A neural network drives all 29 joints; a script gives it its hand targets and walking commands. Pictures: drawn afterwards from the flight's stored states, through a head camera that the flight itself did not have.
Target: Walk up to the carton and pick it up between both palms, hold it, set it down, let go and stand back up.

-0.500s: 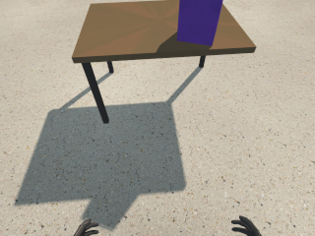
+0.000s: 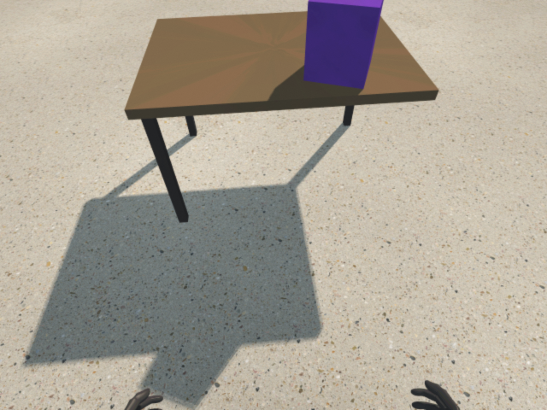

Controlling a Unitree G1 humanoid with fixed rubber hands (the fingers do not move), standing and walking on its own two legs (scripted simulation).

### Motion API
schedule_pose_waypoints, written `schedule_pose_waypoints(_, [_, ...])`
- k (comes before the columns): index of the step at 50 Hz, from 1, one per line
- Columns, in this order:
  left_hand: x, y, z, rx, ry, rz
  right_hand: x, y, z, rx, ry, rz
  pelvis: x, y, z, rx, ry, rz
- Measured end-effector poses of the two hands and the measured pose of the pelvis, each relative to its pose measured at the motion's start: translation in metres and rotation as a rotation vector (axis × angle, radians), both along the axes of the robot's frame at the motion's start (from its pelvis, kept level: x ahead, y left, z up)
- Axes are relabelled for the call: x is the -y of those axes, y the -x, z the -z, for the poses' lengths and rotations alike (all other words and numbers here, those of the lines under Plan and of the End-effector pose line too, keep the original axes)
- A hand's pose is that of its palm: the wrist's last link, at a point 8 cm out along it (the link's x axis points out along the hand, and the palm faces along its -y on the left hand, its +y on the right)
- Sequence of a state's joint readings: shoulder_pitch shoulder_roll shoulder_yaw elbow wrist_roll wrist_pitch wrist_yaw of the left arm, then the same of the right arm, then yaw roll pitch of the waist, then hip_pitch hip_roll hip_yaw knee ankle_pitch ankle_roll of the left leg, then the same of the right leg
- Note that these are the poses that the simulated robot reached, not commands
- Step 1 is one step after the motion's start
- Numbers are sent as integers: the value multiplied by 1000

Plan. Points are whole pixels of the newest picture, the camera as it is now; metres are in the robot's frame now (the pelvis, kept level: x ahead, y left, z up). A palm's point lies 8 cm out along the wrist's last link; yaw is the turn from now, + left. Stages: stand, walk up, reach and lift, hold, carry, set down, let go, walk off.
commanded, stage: stand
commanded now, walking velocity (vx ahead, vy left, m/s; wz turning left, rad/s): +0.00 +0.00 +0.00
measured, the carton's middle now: (343, 35) +1.23 -0.24 +0.00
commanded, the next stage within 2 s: walk up in 1.80 s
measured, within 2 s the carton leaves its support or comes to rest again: neither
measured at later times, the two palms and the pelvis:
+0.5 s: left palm out of the picture +0.09 +0.23 -0.10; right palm out of the picture +0.08 -0.25 -0.11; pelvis -0.01 -0.01 +0.00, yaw +0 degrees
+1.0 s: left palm out of the picture +0.07 +0.24 -0.10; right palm out of the picture +0.06 -0.25 -0.11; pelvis -0.01 -0.01 +0.01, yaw +0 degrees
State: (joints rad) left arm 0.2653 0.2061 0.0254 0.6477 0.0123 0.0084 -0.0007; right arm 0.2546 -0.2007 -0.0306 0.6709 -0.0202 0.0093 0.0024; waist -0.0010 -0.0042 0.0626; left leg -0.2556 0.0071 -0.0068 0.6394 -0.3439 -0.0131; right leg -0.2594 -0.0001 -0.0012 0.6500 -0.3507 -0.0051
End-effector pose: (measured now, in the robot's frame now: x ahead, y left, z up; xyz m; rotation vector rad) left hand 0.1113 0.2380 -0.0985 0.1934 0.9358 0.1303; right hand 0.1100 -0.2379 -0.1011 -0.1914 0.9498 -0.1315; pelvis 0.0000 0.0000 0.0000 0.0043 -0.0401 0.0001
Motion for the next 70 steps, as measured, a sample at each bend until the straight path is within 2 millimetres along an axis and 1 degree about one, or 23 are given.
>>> schedule_pose_waypoints(24, [4,23,2,-47,-4,-7,10,31,5,-67,0,16,7,8,-3,7,-2,0])
schedule_pose_waypoints(40, [3,37,4,-74,-5,-11,12,47,6,-101,5,23,7,12,-5,7,0,0])
schedule_pose_waypoints(53, [1,48,6,-106,-6,-20,11,56,8,-127,7,23,6,13,-6,5,1,-2])
schedule_pose_waypoints(70, [-3,60,9,-145,-7,-35,10,62,8,-151,10,24,4,13,-8,4,2,-3])
